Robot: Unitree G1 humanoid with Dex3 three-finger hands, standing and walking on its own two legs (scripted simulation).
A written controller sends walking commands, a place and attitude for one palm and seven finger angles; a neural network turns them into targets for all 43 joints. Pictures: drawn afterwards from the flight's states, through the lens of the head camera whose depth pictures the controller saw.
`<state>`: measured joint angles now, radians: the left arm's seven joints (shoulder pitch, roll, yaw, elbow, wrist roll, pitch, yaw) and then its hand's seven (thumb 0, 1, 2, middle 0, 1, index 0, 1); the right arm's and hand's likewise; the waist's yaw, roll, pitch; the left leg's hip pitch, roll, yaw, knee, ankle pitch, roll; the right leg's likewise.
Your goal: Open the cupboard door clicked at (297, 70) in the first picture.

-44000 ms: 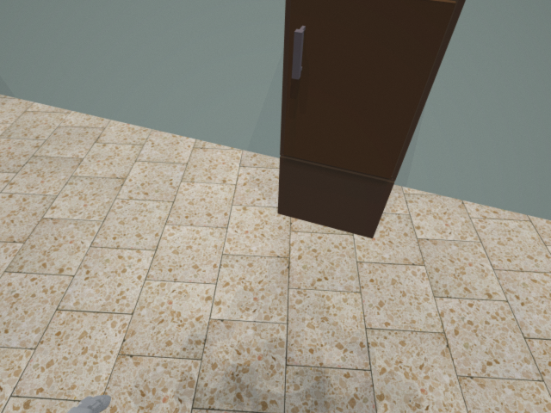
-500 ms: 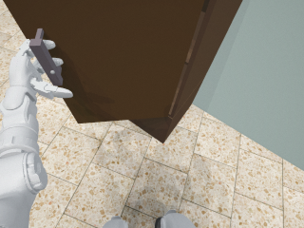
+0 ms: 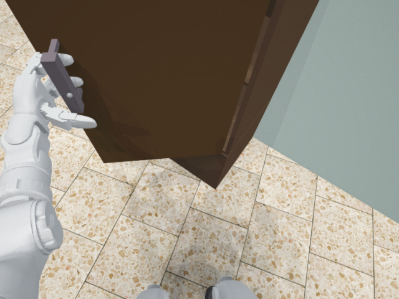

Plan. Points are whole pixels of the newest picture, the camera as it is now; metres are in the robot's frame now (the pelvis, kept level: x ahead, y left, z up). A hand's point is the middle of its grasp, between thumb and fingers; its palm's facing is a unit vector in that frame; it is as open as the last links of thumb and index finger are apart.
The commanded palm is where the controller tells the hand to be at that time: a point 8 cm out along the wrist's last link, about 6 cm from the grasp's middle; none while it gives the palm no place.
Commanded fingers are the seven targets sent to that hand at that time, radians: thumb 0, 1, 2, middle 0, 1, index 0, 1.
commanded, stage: close the thumb around the handle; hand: left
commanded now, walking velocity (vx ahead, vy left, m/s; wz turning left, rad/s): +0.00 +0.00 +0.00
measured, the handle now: (66, 78) +0.53 +0.24 +0.09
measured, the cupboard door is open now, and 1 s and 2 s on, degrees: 42 46 80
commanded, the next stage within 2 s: pull the door open along its arc in 0.64 s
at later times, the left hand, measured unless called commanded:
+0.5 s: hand (69, 96) +0.48 +0.23 +0.09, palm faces +0.05 -1.00 +0.00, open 6.5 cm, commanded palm +0.45 +0.27 +0.09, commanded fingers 0.00 0.90 0.90 -0.40 -1.35 -0.40 -1.35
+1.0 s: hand (75, 107) +0.46 +0.21 +0.09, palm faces +0.07 -1.00 +0.00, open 5.9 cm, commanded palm +0.40 +0.25 +0.09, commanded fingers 0.00 0.90 0.90 -0.40 -1.35 -0.40 -1.35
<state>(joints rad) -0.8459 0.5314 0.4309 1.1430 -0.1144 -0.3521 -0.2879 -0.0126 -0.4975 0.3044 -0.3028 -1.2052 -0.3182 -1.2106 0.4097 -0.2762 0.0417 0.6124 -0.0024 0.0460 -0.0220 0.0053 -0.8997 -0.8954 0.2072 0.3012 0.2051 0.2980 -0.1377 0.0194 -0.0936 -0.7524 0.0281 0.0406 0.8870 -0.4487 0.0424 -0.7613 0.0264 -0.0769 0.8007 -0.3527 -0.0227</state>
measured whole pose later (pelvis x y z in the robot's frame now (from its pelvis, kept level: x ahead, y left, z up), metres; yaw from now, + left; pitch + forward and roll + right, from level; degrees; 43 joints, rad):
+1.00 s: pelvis +0.00 +0.00 +0.01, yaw -1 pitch +16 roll -2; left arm -0.66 0.44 0.41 0.97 -0.16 -0.35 -0.25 0.01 0.71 0.77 -0.34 -1.35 -0.34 -1.35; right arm 0.42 -0.28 0.02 0.60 0.01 0.05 -0.01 0.01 -0.90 -0.90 0.21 0.30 0.20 0.30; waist -0.12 0.03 -0.11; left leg -0.69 0.03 0.06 0.85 -0.44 0.04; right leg -0.71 0.04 -0.05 0.77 -0.34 -0.02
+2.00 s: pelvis +0.01 -0.05 +0.02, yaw +4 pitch +5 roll +1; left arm 0.21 -0.07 -0.14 -0.07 0.04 -0.11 0.50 0.02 0.54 0.75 -0.33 -1.28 -0.33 -1.31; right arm 0.21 -0.21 0.01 0.58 -0.07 0.05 -0.05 0.01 -0.90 -0.90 0.20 0.30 0.20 0.30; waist 0.02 0.05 -0.07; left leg -0.42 0.01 -0.02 0.74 -0.40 -0.03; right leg -0.45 0.01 -0.13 0.75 -0.39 -0.08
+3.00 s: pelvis -0.03 +0.00 +0.01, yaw +4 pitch +2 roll -1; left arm 0.08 0.08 -0.18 0.02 -0.09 -0.14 0.03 -0.01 -0.51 0.30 -0.13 -0.35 -0.08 -0.34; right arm 0.24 -0.23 0.06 0.55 0.01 -0.09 -0.05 0.01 -0.90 -0.90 0.21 0.30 0.20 0.30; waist 0.05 0.05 -0.04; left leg -0.45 -0.03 0.01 0.79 -0.38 0.04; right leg -0.46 -0.03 -0.10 0.76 -0.34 -0.02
